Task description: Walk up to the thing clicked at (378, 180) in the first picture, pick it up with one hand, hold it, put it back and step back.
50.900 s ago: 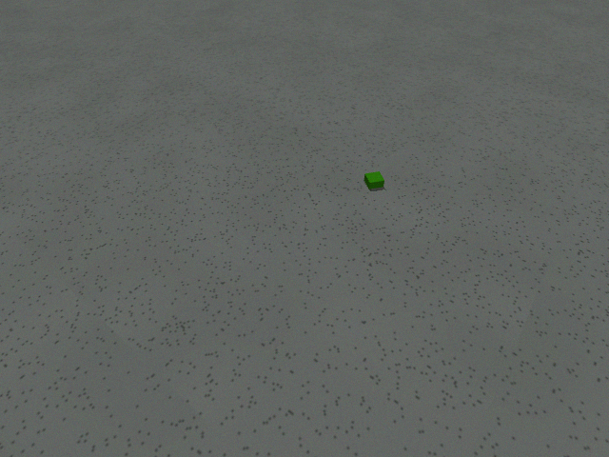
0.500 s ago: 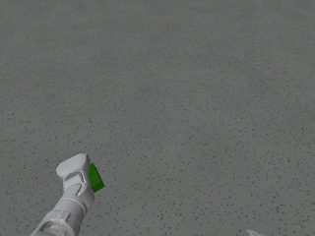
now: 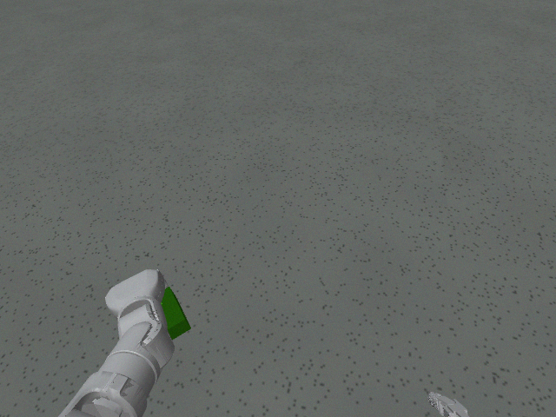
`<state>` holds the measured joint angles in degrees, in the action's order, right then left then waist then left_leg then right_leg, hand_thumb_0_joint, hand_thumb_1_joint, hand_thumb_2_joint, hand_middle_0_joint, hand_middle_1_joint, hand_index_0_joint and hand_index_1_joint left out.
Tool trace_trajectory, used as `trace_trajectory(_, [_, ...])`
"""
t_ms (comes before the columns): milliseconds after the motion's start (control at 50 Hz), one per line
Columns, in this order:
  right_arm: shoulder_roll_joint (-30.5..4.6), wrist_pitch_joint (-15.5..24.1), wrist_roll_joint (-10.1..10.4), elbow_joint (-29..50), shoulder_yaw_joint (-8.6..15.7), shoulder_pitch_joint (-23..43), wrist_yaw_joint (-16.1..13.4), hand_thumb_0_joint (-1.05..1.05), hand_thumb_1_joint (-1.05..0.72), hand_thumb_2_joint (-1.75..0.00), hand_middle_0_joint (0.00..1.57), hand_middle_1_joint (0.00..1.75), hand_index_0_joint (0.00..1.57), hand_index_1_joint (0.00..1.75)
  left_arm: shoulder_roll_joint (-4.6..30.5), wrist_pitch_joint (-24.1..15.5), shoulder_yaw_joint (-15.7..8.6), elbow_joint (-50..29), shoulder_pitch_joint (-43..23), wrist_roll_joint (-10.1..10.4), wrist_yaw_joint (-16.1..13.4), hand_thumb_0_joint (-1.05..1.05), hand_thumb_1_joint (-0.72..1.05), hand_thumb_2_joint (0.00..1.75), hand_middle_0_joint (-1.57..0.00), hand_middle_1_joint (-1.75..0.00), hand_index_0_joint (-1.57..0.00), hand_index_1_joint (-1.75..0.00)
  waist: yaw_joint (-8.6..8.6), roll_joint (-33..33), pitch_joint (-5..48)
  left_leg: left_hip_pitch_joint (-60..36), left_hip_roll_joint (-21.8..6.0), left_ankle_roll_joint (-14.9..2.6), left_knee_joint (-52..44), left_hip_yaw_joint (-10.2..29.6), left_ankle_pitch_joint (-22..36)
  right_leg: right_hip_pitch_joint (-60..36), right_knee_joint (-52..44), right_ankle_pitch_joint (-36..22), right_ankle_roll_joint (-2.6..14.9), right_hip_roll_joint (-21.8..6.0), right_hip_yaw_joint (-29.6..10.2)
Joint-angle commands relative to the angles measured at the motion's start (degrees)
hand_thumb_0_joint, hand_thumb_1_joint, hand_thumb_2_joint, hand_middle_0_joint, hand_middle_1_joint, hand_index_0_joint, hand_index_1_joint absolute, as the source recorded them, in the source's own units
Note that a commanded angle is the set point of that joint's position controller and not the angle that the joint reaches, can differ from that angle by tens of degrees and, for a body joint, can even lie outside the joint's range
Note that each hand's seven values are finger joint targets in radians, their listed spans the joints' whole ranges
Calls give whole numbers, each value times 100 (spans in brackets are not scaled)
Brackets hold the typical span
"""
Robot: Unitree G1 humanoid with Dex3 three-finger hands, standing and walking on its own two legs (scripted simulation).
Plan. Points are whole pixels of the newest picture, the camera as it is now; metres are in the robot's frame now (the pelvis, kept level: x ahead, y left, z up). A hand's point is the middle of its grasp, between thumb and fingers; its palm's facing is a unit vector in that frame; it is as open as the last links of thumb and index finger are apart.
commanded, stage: hold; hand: left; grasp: from above
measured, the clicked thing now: (159, 319) +0.32 +0.23 -0.08
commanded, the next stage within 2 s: crouch in 0.76 s
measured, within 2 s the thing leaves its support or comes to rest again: neither
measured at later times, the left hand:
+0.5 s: hand (150, 313) +0.31 +0.23 -0.04, palm faces -0.36 -0.25 -0.90, open 10.0 cm
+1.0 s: hand (154, 316) +0.31 +0.23 -0.05, palm faces -0.37 -0.25 -0.89, open 10.0 cm
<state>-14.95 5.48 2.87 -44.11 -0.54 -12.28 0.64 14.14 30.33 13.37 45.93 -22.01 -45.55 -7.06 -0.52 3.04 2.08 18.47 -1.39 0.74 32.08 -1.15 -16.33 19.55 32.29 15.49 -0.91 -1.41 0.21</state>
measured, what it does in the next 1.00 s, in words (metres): stands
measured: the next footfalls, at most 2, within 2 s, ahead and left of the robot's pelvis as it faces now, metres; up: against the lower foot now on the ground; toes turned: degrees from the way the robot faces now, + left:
none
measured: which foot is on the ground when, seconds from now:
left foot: down 0.00-1.00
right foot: down 0.00-1.00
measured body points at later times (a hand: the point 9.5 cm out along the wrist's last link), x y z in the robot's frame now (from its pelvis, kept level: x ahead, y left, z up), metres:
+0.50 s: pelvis +0.00 +0.00 +0.00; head +0.01 -0.02 +0.45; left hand +0.33 +0.24 +0.01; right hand +0.14 -0.24 -0.11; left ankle +0.00 +0.13 -0.73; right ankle +0.01 -0.13 -0.73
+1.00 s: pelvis +0.00 +0.00 +0.00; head +0.01 -0.01 +0.45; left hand +0.33 +0.24 +0.00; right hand +0.13 -0.24 -0.12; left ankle +0.00 +0.13 -0.73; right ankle +0.01 -0.13 -0.73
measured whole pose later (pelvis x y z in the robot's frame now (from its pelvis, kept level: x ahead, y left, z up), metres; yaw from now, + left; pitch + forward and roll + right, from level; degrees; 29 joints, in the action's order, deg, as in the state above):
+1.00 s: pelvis +0.00 +0.00 +0.00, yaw +0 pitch +3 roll +0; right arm -14.8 6.4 2.7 -44.3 -0.7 -12.7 2.0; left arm 12.9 31.9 14.0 49.9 -24.7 -46.0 -7.9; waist -1.0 2.7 1.8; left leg 18.1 -1.3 0.4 31.8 -1.1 -16.2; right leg 18.6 30.9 14.8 -1.2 -1.4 0.2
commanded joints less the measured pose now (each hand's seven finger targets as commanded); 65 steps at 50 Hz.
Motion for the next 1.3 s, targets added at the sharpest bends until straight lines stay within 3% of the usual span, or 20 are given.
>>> trace_trajectory(0, [-739, 309, 6, 700, 243, 385, -25, 0, -89, -89, 20, 30, 20, 30, 1239, 50, -281, -1192, -2448, -265, -261, 0, 54, 42, -86, -61, -90, -56, -11, -206, 1510, -519, 202, -109, -420, -20, 1219, -649, -444, -1132, 80, 253, 26])
trace_trajectory(20, [-733, 316, -8, 681, 232, 364, -25, 0, -89, -89, 20, 30, 20, 30, 1224, 80, -302, -908, -2167, -245, -239, 0, 52, 43, -85, -62, -89, -58, -1, -355, 1386, -444, 189, -105, -434, 2, 1197, -659, -450, -1083, 78, 262, 47])
trace_trajectory(160, [-696, 343, 7, 768, 246, 433, 25, 0, -89, -89, 20, 30, 20, 30, 994, 123, -166, -1058, -2150, -234, -67, 0, 55, 47, -86, -66, -91, -61, 28, -293, 1411, -506, 199, -114, -459, -16, 1340, -669, -463, -1209, 89, 263, 77])
trace_trajectory(240, [-721, 346, 2, 754, 242, 382, 28, 0, -89, -89, 20, 30, 20, 30, 1257, 111, -291, -1381, -2480, -297, -151, 0, 56, 49, -87, -67, -91, -62, 1, -141, 1810, -739, 222, -108, -383, -68, 1589, -815, -415, -1505, 75, 242, 35])
trace_trajectory(320, [-733, 327, -11, 698, 219, 367, 21, 0, -89, -89, 20, 30, 20, 30, 1294, 147, -292, -1035, -2489, -413, -231, 0, 56, 46, -88, -63, -92, -59, -16, -278, 1569, -636, 189, -105, -420, -15, 1604, -763, -421, -1492, 97, 271, 81])
trace_trajectory(440, [-703, 386, 1, 695, 227, 410, 73, 0, -89, -89, 20, 30, 20, 30, 851, 251, -97, -875, -2419, -225, -194, 0, 56, 48, -85, -70, -90, -64, 7, -230, 1385, -529, 200, -106, -478, -35, 1324, -668, -525, -1226, 100, 252, 73])
trace_trajectory(600, [-750, 376, -12, 733, 255, 309, 101, 0, -89, -90, 20, 30, 20, 30, 1282, 183, -315, -992, -2704, -301, -254, 0, 60, 51, -89, -70, -94, -65, 50, -107, 1678, -598, 175, -87, -443, -32, 1456, -781, -457, -1305, 121, 270, 86])
trace_trajectory(640, [-723, 364, -11, 704, 236, 308, 106, 0, -89, -89, 20, 30, 20, 30, 1069, 206, -234, -754, -2494, -326, -270, 0, 57, 52, -88, -70, -92, -65, -36, -230, 1600, -582, 173, -102, -422, -24, 1462, -739, -452, -1338, 112, 271, 60])
trace_trajectory(680, [-751, 372, -20, 696, 242, 289, 88, 0, -89, -90, 20, 30, 20, 30, 1132, 155, -224, -881, -2693, -355, -313, 0, 56, 48, -87, -69, -91, -64, -45, -141, 1584, -624, 147, -79, -447, 1, 1426, -685, -446, -1286, 125, 282, 77])
trace_trajectory(740, [-746, 371, -9, 697, 263, 296, 101, 0, -89, -90, 20, 30, 20, 30, 959, 179, -197, -761, -2447, -301, -334, 0, 56, 50, -86, -71, -91, -65, -3, -266, 1633, -594, 163, -94, -429, -11, 1451, -741, -462, -1307, 126, 275, 71])
trace_trajectory(780, [-747, 382, -16, 711, 268, 303, 97, 0, -89, -90, 20, 30, 20, 30, 992, 169, -181, -974, -2670, -238, -331, 0, 55, 50, -85, -71, -90, -66, 9, -108, 1710, -673, 144, -70, -430, -19, 1540, -769, -443, -1369, 136, 282, 105])
trace_trajectory(800, [-749, 385, -23, 679, 257, 272, 104, 0, -89, -90, 20, 30, 20, 30, 859, 202, -134, -695, -2512, -221, -329, 0, 54, 51, -85, -70, -89, -66, -53, -247, 1544, -603, 137, -80, -430, -1, 1512, -695, -463, -1353, 128, 289, 111])
trace_trajectory(840, [-744, 386, -15, 712, 256, 312, 104, 0, -89, -90, 20, 30, 20, 30, 1004, 196, -184, -859, -2546, -250, -339, 0, 56, 57, -88, -70, -92, -66, 28, -190, 1557, -553, 176, -91, -444, -33, 1395, -766, -515, -1272, 120, 262, 93])
trace_trajectory(860, [-739, 383, -9, 713, 252, 318, 109, 0, -84, -88, 20, 30, 20, 30, 965, 206, -182, -763, -2465, -267, -337, 0, 48, 49, -80, -62, -84, -58, 17, -263, 1545, -518, 190, -104, -429, -44, 1383, -781, -516, -1280, 113, 254, 82])
trace_trajectory(920, [-741, 376, -19, 672, 253, 282, 110, 0, -86, -89, 20, 30, 20, 30, 909, 189, -149, -629, -2372, -285, -339, 0, 63, 43, -92, -62, -98, -55, -46, -345, 1392, -489, 173, -103, -421, -48, 1368, -685, -499, -1268, 107, 263, 88])
trace_trajectory(1020, [-752, 373, -35, 649, 272, 115, 113, 0, -87, -89, 20, 30, 20, 30, 878, -55, -165, -88, -2234, -335, -391, 0, 66, 42, -94, -61, -100, -54, -140, -601, 1010, -153, 206, -141, -382, -51, 967, -432, -550, -924, 88, 230, 60])
trace_trajectory(1120, [-806, 363, -86, 465, 348, -252, 152, 0, -86, -89, 20, 30, 20, 30, 868, -359, -263, 448, -2639, -505, -765, 0, 71, 37, -96, -62, -104, -54, -380, -492, 1152, 89, 169, -105, -35, -70, 989, 30, -197, -973, 122, 239, 17])
trace_trajectory(1160, [-833, 353, -150, 353, 384, -412, 181, 0, -87, -89, 20, 30, 20, 30, 1015, -482, -446, 812, -2811, -585, -1009, 0, 70, 34, -95, -62, -103, -53, -419, -434, 1273, 401, 130, -69, 349, -63, 1115, 360, 176, -1062, 153, 244, 41])
trace_trajectory(1240, [-842, 379, -290, 289, 427, -500, 257, 0, -87, -89, 20, 30, 20, 30, 894, -835, -649, 1580, -3331, -655, -1507, 0, 64, 32, -92, -58, -100, -50, -585, -287, 1675, 1583, 83, -2, 1539, -88, 762, 1627, 1332, -767, 188, 243, 15])
trace_trajectory(1280, [-847, 377, -352, 356, 467, -538, 295, 0, -87, -89, 20, 30, 20, 30, 1111, -981, -870, 1805, -3544, -688, -1787, 0, 57, 30, -88, -55, -95, -47, -576, -69, 2157, 2264, 87, 31, 2241, -112, 505, 2297, 2031, -531, 207, 266, 12])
